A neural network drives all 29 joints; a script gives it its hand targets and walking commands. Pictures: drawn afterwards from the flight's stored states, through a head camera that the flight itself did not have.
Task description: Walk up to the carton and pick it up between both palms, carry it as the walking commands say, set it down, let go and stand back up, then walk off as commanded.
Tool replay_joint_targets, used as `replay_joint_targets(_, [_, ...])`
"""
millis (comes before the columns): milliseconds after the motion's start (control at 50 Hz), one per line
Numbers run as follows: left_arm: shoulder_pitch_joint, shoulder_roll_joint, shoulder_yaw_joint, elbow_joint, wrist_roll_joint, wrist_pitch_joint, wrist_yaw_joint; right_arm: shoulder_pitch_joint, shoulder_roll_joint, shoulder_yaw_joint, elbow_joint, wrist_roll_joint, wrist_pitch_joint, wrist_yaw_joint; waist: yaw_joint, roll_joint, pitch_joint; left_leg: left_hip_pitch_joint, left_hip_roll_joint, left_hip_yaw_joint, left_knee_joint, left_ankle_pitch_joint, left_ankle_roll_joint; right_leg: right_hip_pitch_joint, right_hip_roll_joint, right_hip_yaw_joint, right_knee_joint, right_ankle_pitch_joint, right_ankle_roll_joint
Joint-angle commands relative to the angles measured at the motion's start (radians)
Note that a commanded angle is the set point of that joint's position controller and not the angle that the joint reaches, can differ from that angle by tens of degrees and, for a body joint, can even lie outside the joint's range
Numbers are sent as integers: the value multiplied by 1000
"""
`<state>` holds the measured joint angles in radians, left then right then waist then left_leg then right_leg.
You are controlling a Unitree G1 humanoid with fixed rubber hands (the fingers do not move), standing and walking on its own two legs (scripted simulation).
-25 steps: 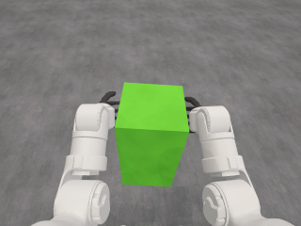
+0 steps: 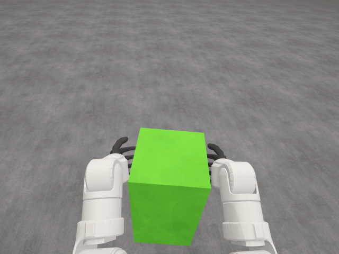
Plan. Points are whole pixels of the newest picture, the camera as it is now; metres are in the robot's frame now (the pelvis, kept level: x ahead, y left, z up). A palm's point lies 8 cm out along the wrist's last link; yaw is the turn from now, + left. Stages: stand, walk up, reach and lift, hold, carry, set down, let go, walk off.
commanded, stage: carry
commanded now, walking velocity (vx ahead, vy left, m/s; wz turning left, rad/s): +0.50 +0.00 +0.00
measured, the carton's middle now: (166, 190) +0.28 +0.02 +0.04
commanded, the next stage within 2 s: none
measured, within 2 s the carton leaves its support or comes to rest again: neither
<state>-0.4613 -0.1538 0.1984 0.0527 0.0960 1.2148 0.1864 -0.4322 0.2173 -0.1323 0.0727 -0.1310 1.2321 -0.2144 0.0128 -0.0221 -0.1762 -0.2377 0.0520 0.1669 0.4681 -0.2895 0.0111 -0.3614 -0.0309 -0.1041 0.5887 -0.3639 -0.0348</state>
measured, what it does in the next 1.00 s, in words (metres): walks ahead: right foot, then left foot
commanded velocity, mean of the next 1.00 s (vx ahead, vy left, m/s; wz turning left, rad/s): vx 0.50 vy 0.00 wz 0.00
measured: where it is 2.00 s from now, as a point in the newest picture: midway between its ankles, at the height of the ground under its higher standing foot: (171, 147)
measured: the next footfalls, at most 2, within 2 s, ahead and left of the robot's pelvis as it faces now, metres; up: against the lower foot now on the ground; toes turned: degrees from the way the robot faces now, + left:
right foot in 0.04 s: +0.09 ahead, -0.11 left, +0.00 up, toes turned -8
left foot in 0.26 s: +0.16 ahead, +0.09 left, +0.00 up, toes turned +14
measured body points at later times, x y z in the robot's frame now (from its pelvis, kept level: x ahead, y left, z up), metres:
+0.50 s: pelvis +0.24 +0.00 +0.00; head +0.26 +0.00 +0.45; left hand +0.56 +0.12 +0.08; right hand +0.56 -0.12 +0.07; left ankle +0.12 +0.08 -0.74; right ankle +0.31 -0.10 -0.72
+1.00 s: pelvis +0.56 -0.01 +0.00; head +0.58 +0.00 +0.45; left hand +0.87 +0.14 +0.08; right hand +0.88 -0.10 +0.07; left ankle +0.53 +0.10 -0.74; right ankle +0.47 -0.10 -0.69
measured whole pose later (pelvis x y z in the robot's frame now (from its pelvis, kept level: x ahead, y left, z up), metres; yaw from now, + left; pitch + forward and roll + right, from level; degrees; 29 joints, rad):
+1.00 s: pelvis +0.56 -0.01 +0.00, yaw +3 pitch +4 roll +1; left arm -0.36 -0.18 0.13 -0.19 0.10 1.20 0.19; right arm -0.36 0.18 -0.03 -0.11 -0.12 1.21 -0.19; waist 0.01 -0.04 -0.05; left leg -0.26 0.07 0.23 0.48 -0.28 0.00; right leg -0.34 -0.06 -0.12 0.90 -0.54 -0.01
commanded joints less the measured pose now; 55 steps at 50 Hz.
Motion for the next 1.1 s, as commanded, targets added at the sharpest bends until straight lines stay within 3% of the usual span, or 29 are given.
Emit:
replay_joint_targets(0, [-505,-1092,-667,-121,-425,-11,-272,-583,1005,570,-206,425,-55,264,-11,151,-199,226,227,-202,-135,129,86,-41,16,-81,-132,119,7])
replay_joint_targets(40, [-458,-1110,-703,-138,-443,-11,-273,-540,989,573,-203,421,-51,269,6,113,-206,-38,121,-80,-29,-82,28,260,-30,-18,-190,90,-28])
replay_joint_targets(60, [-445,-1071,-682,-157,-423,-19,-272,-502,1003,604,-184,412,-47,275,23,-118,-229,-153,50,1,187,-95,-14,385,-170,222,-307,-11,-96])
replay_joint_targets(80, [-447,-1097,-664,-146,-418,-27,-267,-547,1019,606,-215,442,-40,278,15,-242,-200,-379,-20,56,340,-161,-51,539,-309,433,-327,144,-194])
replay_joint_targets(100, [-448,-1067,-675,-209,-413,-32,-256,-556,1030,640,-236,462,-42,283,21,-242,-182,-502,-5,26,412,-281,-54,594,-370,471,-346,271,-246])
replay_joint_targets(120, [-454,-1076,-686,-215,-417,-30,-253,-560,1018,632,-231,473,-43,286,21,-113,-181,-540,9,-16,429,-320,-46,609,-400,483,-346,358,-268])
replay_joint_targets(160, [-487,-1081,-711,-287,-419,-29,-243,-552,1045,641,-253,495,-42,294,13,-44,-217,-442,42,-55,262,-270,-42,551,-374,342,-315,328,-219])
replay_joint_targets(220, [-438,-1057,-728,-248,-419,-19,-253,-537,1014,652,-296,464,-51,275,-6,-118,-253,-137,4,22,-54,-26,-32,416,-255,145,-294,227,-127])
replay_joint_targets(260, [-468,-1031,-741,-292,-418,-15,-261,-445,1016,628,-248,435,-46,270,-25,-40,-307,215,20,23,-155,85,-8,256,-166,17,-139,269,-57])
replay_joint_targets(280, [-459,-1039,-772,-299,-427,-7,-263,-418,997,610,-252,425,-54,267,-41,119,-309,410,129,-169,-135,190,61,51,-102,-77,84,349,-2])
replay_joint_targets(300, [-442,-1032,-766,-247,-413,-2,-271,-395,967,578,-202,393,-64,266,-45,303,-272,626,243,-346,-89,465,145,-254,-40,-98,258,213,34])
replay_joint_targets(320, [-452,-1008,-728,-257,-395,-14,-274,-347,975,556,-150,363,-69,271,-43,272,-224,753,318,-439,-87,717,199,-475,6,-55,339,-185,26])
replay_joint_targets(340, [-403,-1027,-714,-172,-379,-17,-273,-374,974,561,-178,362,-79,273,-42,179,-223,769,325,-408,-78,721,201,-537,-27,-11,343,-250,20])
replay_joint_targets(360, [-462,-1039,-749,-275,-425,-20,-277,-373,1005,589,-228,397,-75,275,-45,123,-178,732,331,-377,-93,691,183,-567,-49,-17,301,-254,14])
replay_joint_targets(480, [-350,-1067,-753,-283,-404,-15,-264,-481,976,674,-384,434,-67,280,-20,158,-164,363,206,-41,-114,748,96,-99,11,-108,-49,225,-2])
replay_joint_targets(500, [-341,-1085,-772,-315,-408,-17,-257,-432,968,659,-356,429,-60,289,-15,235,-186,313,180,11,-72,701,69,21,30,-129,-107,301,-6])
replay_joint_targets(540, [-293,-1082,-749,-290,-386,-23,-258,-415,955,679,-338,427,-47,295,12,121,-268,138,112,81,151,623,12,382,52,-157,-165,290,-33])
replay_joint_targets(560, [-284,-1074,-726,-263,-377,-28,-265,-466,968,703,-354,443,-40,297,47,-72,-351,-45,68,85,408,459,-14,597,-85,52,-203,121,-86])
replay_joint_targets(580, [-267,-1029,-685,-205,-352,-30,-274,-483,960,706,-353,444,-30,295,23,-355,-385,-329,-59,33,704,-92,-51,790,-348,519,-309,262,-237])
replay_joint_targets(620, [-317,-1061,-722,-283,-375,-40,-261,-439,1003,698,-327,461,-43,302,12,-96,-361,-502,3,-141,810,-210,0,791,-406,505,-276,485,-289])
replay_joint_targets(660, [-337,-1097,-725,-283,-380,-51,-257,-466,1016,681,-340,473,-63,309,15,21,-302,-445,96,-199,574,-192,1,635,-397,351,-285,565,-233])
replay_joint_targets(720, [-388,-1077,-747,-352,-405,-71,-258,-434,1017,673,-342,461,-95,291,4,-48,-270,-266,61,-99,270,-210,-30,462,-327,161,-346,416,-200])
replay_joint_targets(780, [-368,-1060,-780,-354,-420,-65,-269,-426,992,665,-392,414,-106,269,0,-127,-284,-124,23,-15,72,-7,-23,419,-279,76,-356,308,-156])
replay_joint_targets(860, [-373,-1035,-819,-364,-439,-30,-283,-334,968,655,-356,388,-80,261,-29,-6,-299,227,37,36,-96,157,10,276,-159,-59,-129,314,-54])
replay_joint_targets(900, [-407,-1020,-822,-343,-448,-3,-296,-306,922,592,-273,358,-73,267,-47,329,-292,571,288,-400,-96,373,178,-173,-32,-122,302,163,35])
replay_joint_targets(920, [-402,-1003,-793,-298,-423,-2,-297,-343,923,608,-279,372,-75,272,-49,381,-240,699,356,-490,-114,539,231,-406,2,-38,406,-201,28])
replay_joint_targets(960, [-404,-1022,-786,-311,-431,-3,-291,-301,973,625,-278,363,-62,267,-48,148,-229,722,351,-423,-102,595,218,-481,-49,27,395,-272,21])
replay_joint_targets(1000, [-388,-1059,-769,-278,-423,0,-293,-375,1002,653,-327,400,-56,272,-46,109,-198,629,338,-285,-130,594,172,-427,-65,-11,214,-154,24])
replay_joint_targets(1080, [-327,-1070,-776,-308,-417,-8,-281,-380,963,650,-359,402,-55,281,-15,244,-176,345,222,-39,-107,498,73,-23,13,-118,-106,192,9])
